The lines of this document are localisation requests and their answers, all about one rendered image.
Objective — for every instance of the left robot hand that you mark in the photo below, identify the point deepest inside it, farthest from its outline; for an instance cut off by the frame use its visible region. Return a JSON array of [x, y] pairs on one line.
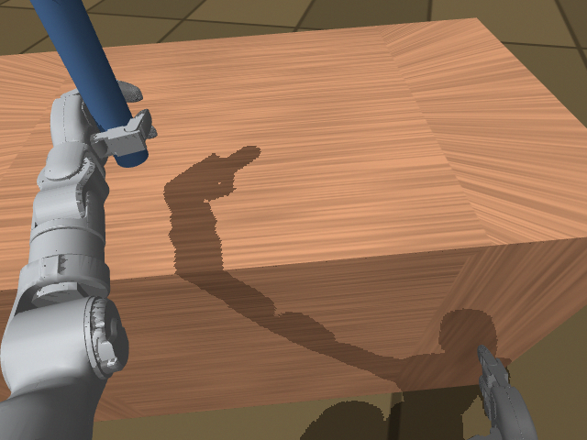
[[70, 120]]

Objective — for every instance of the left robot arm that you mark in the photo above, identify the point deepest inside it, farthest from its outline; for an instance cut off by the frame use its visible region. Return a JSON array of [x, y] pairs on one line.
[[64, 338]]

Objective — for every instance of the right robot hand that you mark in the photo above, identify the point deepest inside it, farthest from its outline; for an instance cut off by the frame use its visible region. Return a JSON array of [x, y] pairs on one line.
[[503, 404]]

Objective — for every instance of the can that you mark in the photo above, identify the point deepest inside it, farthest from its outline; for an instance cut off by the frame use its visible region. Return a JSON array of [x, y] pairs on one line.
[[73, 36]]

